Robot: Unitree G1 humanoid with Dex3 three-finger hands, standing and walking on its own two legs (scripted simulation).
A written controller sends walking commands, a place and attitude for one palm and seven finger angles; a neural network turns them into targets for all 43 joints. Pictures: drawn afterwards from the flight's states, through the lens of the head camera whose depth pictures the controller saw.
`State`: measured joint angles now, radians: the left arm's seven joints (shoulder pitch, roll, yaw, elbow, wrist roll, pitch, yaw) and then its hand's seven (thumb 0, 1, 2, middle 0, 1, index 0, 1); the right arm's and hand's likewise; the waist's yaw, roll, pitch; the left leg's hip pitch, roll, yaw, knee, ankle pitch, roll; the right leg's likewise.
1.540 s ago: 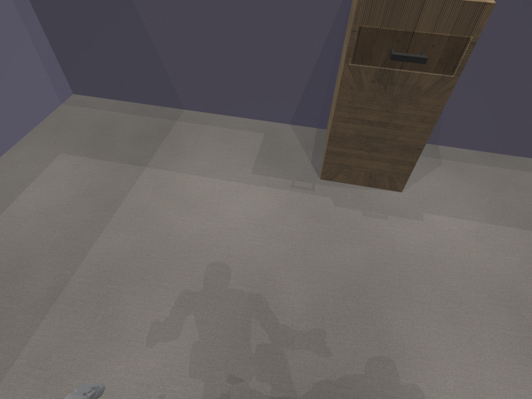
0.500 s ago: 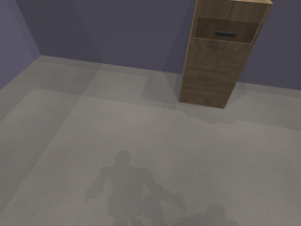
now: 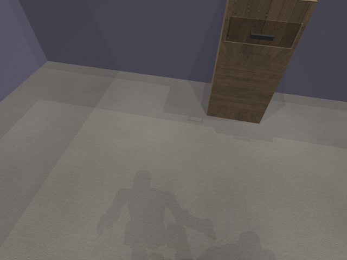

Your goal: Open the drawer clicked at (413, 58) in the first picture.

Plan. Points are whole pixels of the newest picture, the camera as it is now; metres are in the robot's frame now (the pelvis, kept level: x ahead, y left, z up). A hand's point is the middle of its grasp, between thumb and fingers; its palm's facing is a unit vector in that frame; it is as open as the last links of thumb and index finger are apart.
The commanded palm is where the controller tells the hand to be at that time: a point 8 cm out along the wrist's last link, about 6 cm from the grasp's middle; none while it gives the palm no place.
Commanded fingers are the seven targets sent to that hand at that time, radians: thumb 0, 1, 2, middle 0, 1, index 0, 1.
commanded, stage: walk to a spot facing it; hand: left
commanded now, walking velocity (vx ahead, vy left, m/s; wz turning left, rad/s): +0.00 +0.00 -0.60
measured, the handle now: (261, 35) +1.28 -0.43 -0.05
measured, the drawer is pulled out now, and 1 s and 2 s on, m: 0.00 0.00 0.00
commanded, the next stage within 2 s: none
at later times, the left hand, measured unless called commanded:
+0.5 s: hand out of the picture +0.05 +0.17 -0.18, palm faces -0.17 -0.95 -0.26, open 7.4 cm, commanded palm none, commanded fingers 0.00 0.90 0.90 -0.20 -0.30 -0.20 -0.30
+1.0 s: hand (112, 245) +0.19 +0.18 -0.17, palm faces -0.43 -0.88 -0.21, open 7.4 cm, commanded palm none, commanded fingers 0.00 0.90 0.90 -0.20 -0.30 -0.20 -0.30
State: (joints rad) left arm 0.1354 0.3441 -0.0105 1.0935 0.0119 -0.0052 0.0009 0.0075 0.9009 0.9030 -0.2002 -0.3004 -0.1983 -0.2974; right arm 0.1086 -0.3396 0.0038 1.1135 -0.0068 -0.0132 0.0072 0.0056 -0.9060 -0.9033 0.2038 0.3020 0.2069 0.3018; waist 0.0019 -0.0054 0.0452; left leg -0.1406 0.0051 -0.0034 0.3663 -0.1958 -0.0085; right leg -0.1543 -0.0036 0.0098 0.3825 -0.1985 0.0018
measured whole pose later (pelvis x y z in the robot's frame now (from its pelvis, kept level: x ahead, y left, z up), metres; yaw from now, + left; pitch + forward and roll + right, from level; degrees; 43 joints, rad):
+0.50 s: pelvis -0.02 -0.02 -0.02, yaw -12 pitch -1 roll +1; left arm 0.25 0.19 0.03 0.92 0.02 0.04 0.00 0.01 0.90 0.90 -0.20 -0.30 -0.20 -0.30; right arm 0.14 -0.23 -0.05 0.97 -0.01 0.05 -0.01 0.01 -0.91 -0.90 0.20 0.30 0.21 0.30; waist 0.03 0.03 0.11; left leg -0.46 0.05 0.02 1.08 -0.43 -0.05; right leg -0.34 0.06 0.01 0.63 -0.28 -0.06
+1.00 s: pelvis +0.02 +0.02 +0.00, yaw -30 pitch +1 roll -2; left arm 0.24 0.30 0.11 0.91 0.04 0.05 -0.05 0.01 0.91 0.90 -0.19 -0.30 -0.19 -0.30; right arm 0.34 -0.20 -0.02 0.95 -0.02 -0.05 -0.02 0.00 -0.91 -0.90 0.20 0.30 0.21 0.30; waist 0.01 -0.05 -0.01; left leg -0.07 0.06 0.12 0.37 -0.31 0.01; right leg -0.63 -0.01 0.01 1.15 -0.23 0.04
